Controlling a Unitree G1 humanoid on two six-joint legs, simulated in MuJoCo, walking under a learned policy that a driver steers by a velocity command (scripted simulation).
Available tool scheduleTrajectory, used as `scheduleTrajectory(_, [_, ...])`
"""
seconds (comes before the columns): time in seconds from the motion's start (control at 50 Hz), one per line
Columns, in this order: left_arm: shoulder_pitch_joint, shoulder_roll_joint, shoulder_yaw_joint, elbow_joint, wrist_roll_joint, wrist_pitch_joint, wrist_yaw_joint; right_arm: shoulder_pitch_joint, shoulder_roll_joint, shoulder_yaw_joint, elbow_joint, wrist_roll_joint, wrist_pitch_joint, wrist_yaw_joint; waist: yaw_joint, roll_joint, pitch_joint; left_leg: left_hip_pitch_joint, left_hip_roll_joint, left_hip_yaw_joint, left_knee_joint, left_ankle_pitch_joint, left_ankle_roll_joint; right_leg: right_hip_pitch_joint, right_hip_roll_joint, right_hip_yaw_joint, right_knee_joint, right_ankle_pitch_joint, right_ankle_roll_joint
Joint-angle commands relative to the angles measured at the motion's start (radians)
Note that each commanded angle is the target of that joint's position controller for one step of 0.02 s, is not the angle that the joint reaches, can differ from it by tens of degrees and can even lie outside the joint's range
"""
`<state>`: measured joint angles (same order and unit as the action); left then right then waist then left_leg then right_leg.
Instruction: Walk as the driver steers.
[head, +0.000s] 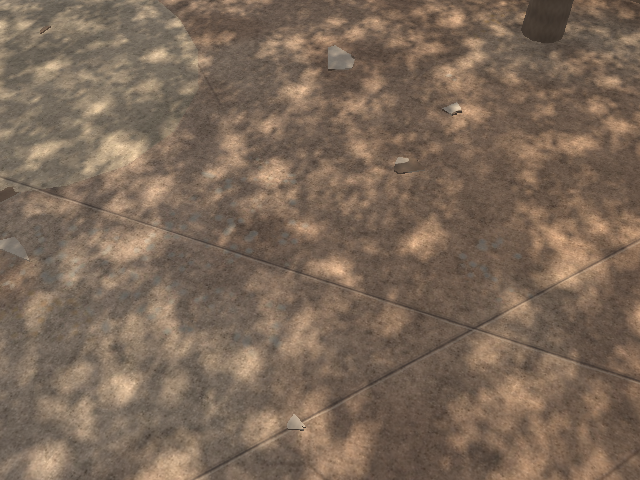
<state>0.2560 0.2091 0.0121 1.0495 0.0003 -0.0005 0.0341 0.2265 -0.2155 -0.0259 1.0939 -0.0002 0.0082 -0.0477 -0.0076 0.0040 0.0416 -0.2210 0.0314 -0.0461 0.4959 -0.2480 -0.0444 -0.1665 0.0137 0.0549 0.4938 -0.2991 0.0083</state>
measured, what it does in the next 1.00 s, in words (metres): walks ahead: right foot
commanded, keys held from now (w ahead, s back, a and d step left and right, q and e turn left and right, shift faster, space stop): w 0.12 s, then no key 0.40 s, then w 0.24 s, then w+q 0.24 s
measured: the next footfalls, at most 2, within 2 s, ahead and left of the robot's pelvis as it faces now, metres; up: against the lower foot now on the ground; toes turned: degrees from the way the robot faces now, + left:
right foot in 0.78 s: +0.10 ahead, -0.10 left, +0.00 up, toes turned -2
left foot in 1.24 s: +0.41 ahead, +0.09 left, +0.00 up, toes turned +13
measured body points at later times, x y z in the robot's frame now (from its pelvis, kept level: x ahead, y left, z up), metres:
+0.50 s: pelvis +0.06 +0.03 +0.00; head +0.08 +0.03 +0.45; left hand +0.09 +0.28 -0.15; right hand +0.08 -0.21 -0.15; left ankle +0.01 +0.14 -0.74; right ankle -0.01 -0.11 -0.74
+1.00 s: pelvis +0.15 -0.02 +0.00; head +0.16 -0.04 +0.45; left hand +0.07 +0.21 -0.13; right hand +0.26 -0.28 -0.14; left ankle +0.19 +0.14 -0.66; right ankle +0.06 -0.10 -0.74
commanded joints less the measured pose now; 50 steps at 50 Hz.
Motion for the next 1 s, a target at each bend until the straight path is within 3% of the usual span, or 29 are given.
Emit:
scheduleTrajectory(0.02, [0.063, 0.09, 0.013, -0.004, 0.0, -0.005, 0.004, 0.058, -0.088, -0.011, -0.007, 0.0, -0.005, -0.003, 0.001, -0.007, -0.013, 0.039, -0.024, 0.039, -0.064, 0.033, 0.019, -0.063, -0.004, -0.007, -0.11, 0.038, -0.017])
scheduleTrajectory(0.08, [0.07, 0.138, 0.028, -0.012, -0.015, -0.001, 0.012, 0.047, -0.097, -0.015, -0.018, 0.01, -0.009, -0.007, 0.013, -0.05, 0.079, -0.087, -0.068, 0.073, 0.013, -0.36, 0.053, -0.152, -0.029, 0.055, -0.147, -0.441, -0.08])
scheduleTrajectory(0.12, [0.11, 0.165, 0.039, -0.013, -0.024, -0.02, 0.008, 0.023, -0.066, -0.008, -0.04, 0.012, -0.038, 0.004, 0.031, -0.111, 0.122, -0.173, -0.064, 0.08, 0.098, -0.316, 0.065, -0.142, -0.125, 0.195, -0.211, -0.533, -0.139])
scheduleTrajectory(0.16, [0.089, 0.175, 0.045, -0.022, -0.021, -0.03, 0.004, 0.019, -0.03, 0.002, -0.048, 0.006, -0.067, 0.017, 0.023, -0.168, 0.127, -0.165, -0.054, 0.084, 0.183, -0.136, 0.067, -0.144, -0.211, 0.311, -0.248, -0.391, -0.183])
scheduleTrajectory(0.2, [0.004, 0.143, 0.032, -0.045, -0.016, -0.033, 0.0, 0.107, -0.025, 0.005, -0.029, 0.002, -0.075, 0.023, -0.044, -0.128, 0.109, 0.007, -0.033, 0.044, 0.015, -0.041, 0.088, -0.224, -0.148, 0.203, -0.133, -0.095, -0.129])
scheduleTrajectory(0.24, [0.039, 0.045, 0.011, -0.05, 0.001, -0.036, 0.013, 0.168, -0.16, -0.026, -0.004, 0.012, -0.069, 0.031, -0.014, 0.169, 0.039, 0.086, 0.074, -0.144, -0.075, 0.226, 0.147, -0.218, 0.05, -0.067, 0.121, -0.015, 0.011])
scheduleTrajectory(0.26, [0.069, 0.044, 0.007, -0.041, 0.0, -0.036, 0.019, 0.193, -0.122, -0.01, -0.002, 0.003, -0.068, 0.032, -0.014, 0.204, -0.018, 0.128, 0.172, -0.265, -0.111, 0.369, 0.206, -0.205, 0.014, -0.03, 0.159, -0.072, 0.04])
scheduleTrajectory(0.28, [0.077, 0.046, 0.006, -0.034, -0.011, -0.033, 0.02, 0.167, -0.096, 0.0, -0.007, -0.005, -0.068, 0.032, 0.002, 0.184, -0.011, 0.122, 0.205, -0.278, -0.107, 0.518, 0.229, -0.186, -0.005, -0.02, 0.172, -0.103, 0.049])
scheduleTrajectory(0.32, [0.109, 0.037, -0.002, -0.012, -0.003, -0.024, 0.018, 0.089, -0.11, 0.002, -0.033, 0.002, -0.068, 0.032, 0.038, 0.133, -0.028, 0.116, 0.189, -0.205, -0.055, 0.698, 0.214, -0.122, -0.039, -0.008, 0.092, -0.016, 0.041])
scheduleTrajectory(0.34, [0.121, 0.049, -0.003, -0.001, 0.001, -0.02, 0.014, 0.06, -0.12, -0.001, -0.043, 0.007, -0.066, 0.032, 0.048, 0.099, -0.037, 0.095, 0.138, -0.128, -0.026, 0.727, 0.175, -0.055, -0.045, -0.001, 0.012, 0.134, 0.03])
scheduleTrajectory(0.38, [0.091, 0.128, 0.015, 0.004, -0.012, -0.011, 0.008, 0.107, -0.144, -0.015, -0.037, 0.015, -0.062, 0.036, 0.003, 0.007, -0.062, 0.119, 0.028, -0.018, 0.017, 0.74, 0.108, 0.021, -0.018, -0.018, 0.01, 0.437, 0.015])
scheduleTrajectory(0.44, [0.094, 0.087, 0.009, 0.012, -0.018, 0.009, 0.01, 0.121, -0.095, -0.007, -0.022, 0.02, -0.049, 0.037, 0.007, 0.004, -0.096, 0.135, 0.011, -0.002, 0.006, 0.716, 0.098, 0.079, -0.031, -0.018, 0.004, 0.502, 0.006])
scheduleTrajectory(0.52, [0.065, 0.094, 0.015, 0.018, -0.013, 0.016, 0.015, 0.088, -0.095, -0.012, -0.027, 0.012, -0.031, 0.032, 0.007, -0.006, -0.08, 0.127, 0.002, 0.01, -0.012, 0.628, 0.092, 0.086, -0.036, -0.024, -0.021, 0.5, 0.001])
scheduleTrajectory(0.56, [0.07, 0.084, 0.018, 0.03, -0.017, 0.021, 0.018, 0.091, -0.093, -0.016, -0.016, 0.019, -0.024, 0.029, 0.008, 0.002, -0.092, 0.121, -0.029, 0.033, -0.007, 0.335, 0.108, 0.084, -0.004, -0.066, -0.004, 0.245, -0.008])
scheduleTrajectory(0.6, [0.051, 0.072, 0.018, 0.03, -0.018, 0.018, 0.013, 0.09, -0.098, -0.025, -0.015, 0.028, -0.023, 0.028, 0.001, 0.033, -0.005, 0.067, -0.015, -0.016, -0.043, -0.111, 0.151, -0.045, 0.028, -0.085, 0.042, -0.11, -0.033])
scheduleTrajectory(0.64, [-0.016, 0.049, 0.01, -0.004, -0.023, -0.015, 0.005, 0.145, -0.145, -0.039, -0.011, 0.039, -0.041, 0.027, -0.033, 0.115, 0.115, 0.056, 0.118, -0.232, -0.166, -0.421, 0.231, -0.235, 0.028, -0.092, 0.145, -0.213, -0.049])
scheduleTrajectory(0.66, [-0.055, 0.042, 0.008, -0.029, -0.028, -0.038, -0.001, 0.174, -0.185, -0.05, -0.008, 0.041, -0.052, 0.028, -0.043, 0.17, 0.153, 0.068, 0.215, -0.377, -0.236, -0.465, 0.285, -0.315, 0.017, -0.096, 0.214, -0.201, -0.058])
scheduleTrajectory(0.7, [-0.11, 0.049, 0.009, -0.063, -0.034, -0.075, -0.016, 0.16, -0.195, -0.054, -0.021, 0.022, -0.078, 0.029, -0.034, 0.18, 0.182, 0.043, 0.313, -0.501, -0.286, -0.368, 0.332, -0.365, -0.027, -0.047, 0.309, -0.236, -0.085])
scheduleTrajectory(0.74, [-0.042, 0.055, 0.016, -0.042, -0.038, -0.093, -0.033, 0.074, -0.18, -0.053, -0.058, 0.031, -0.088, 0.034, 0.025, 0.153, 0.143, 0.014, 0.29, -0.389, -0.249, -0.27, 0.282, -0.269, -0.058, -0.042, 0.199, -0.226, -0.115])
scheduleTrajectory(0.76, [0.063, 0.061, 0.025, 0.003, -0.04, -0.097, -0.037, -0.009, -0.175, -0.051, -0.087, 0.043, -0.08, 0.035, 0.088, 0.127, 0.119, -0.102, 0.218, -0.256, -0.205, -0.236, 0.225, -0.053, -0.038, -0.078, 0.027, -0.103, -0.125])
scheduleTrajectory(0.78, [0.186, 0.093, 0.046, 0.06, -0.03, -0.095, -0.034, -0.062, -0.154, -0.043, -0.115, 0.04, -0.073, 0.036, 0.133, 0.057, 0.092, -0.25, 0.109, -0.134, -0.093, -0.144, 0.169, 0.18, -0.017, -0.05, -0.05, 0.0, -0.114])
scheduleTrajectory(0.8, [0.347, 0.191, 0.079, 0.094, -0.024, -0.097, -0.031, -0.116, -0.099, -0.026, -0.15, 0.034, -0.076, 0.036, 0.196, -0.179, 0.048, -0.377, -0.036, 0.053, 0.272, -0.072, 0.087, 0.309, -0.202, 0.259, -0.224, -0.108, -0.168])
scheduleTrajectory(0.82, [0.411, 0.26, 0.089, 0.099, -0.01, -0.111, -0.044, -0.104, -0.07, -0.021, -0.18, 0.036, -0.093, 0.03, 0.186, -0.333, 0.017, -0.526, -0.112, 0.012, 0.534, -0.293, 0.073, 0.376, -0.389, 0.615, -0.325, -0.064, -0.263])
scheduleTrajectory(0.84, [0.319, 0.163, 0.061, 0.073, 0.003, -0.124, -0.041, -0.064, -0.1, -0.03, -0.16, 0.053, -0.104, 0.033, 0.124, -0.168, 0.069, -0.582, -0.065, -0.115, 0.686, -0.28, 0.097, 0.333, -0.405, 0.558, -0.299, 0.006, -0.255])
scheduleTrajectory(0.86, [0.246, 0.105, 0.047, 0.045, -0.003, -0.132, -0.039, -0.01, -0.102, -0.032, -0.14, 0.066, -0.108, 0.042, 0.078, -0.12, 0.093, -0.59, -0.033, -0.143, 0.707, -0.172, 0.121, 0.312, -0.364, 0.404, -0.287, 0.096, -0.207])
scheduleTrajectory(0.9, [0.173, 0.084, 0.038, 0.025, -0.009, -0.128, -0.044, -0.002, -0.108, -0.045, -0.124, 0.057, -0.106, 0.044, 0.044, -0.098, 0.088, -0.577, 0.012, -0.123, 0.634, -0.016, 0.137, 0.309, -0.29, 0.166, -0.284, 0.34, -0.122])
scheduleTrajectory(0.92, [0.176, 0.055, 0.03, 0.025, 0.0, -0.121, -0.042, -0.004, -0.105, -0.051, -0.124, 0.051, -0.098, 0.05, 0.04, -0.11, 0.065, -0.536, 0.024, -0.096, 0.616, 0.028, 0.133, 0.292, -0.253, 0.079, -0.281, 0.421, -0.095])
scheduleTrajectory(0.96, [0.218, 0.059, 0.027, 0.034, 0.011, -0.113, -0.031, -0.012, -0.06, -0.048, -0.131, 0.044, -0.079, 0.065, 0.039, -0.1, 0.042, -0.515, 0.02, -0.051, 0.616, 0.087, 0.111, 0.271, -0.231, -0.006, -0.296, 0.515, -0.094])
scheduleTrajectory(1.0, [0.214, 0.089, 0.029, 0.028, 0.018, -0.113, -0.017, -0.093, -0.038, -0.04, -0.176, 0.042, -0.069, 0.07, 0.043, -0.078, 0.079, -0.536, 0.021, -0.03, 0.539, 0.147, 0.093, 0.219, -0.227, -0.058, -0.337, 0.533, -0.099])
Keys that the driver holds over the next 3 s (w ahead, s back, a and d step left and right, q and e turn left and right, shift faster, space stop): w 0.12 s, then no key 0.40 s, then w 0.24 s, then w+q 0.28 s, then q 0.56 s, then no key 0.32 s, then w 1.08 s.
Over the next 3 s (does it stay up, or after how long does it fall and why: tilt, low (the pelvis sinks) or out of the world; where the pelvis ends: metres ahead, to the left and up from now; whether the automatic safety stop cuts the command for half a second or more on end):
stays up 0.76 0.15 0.00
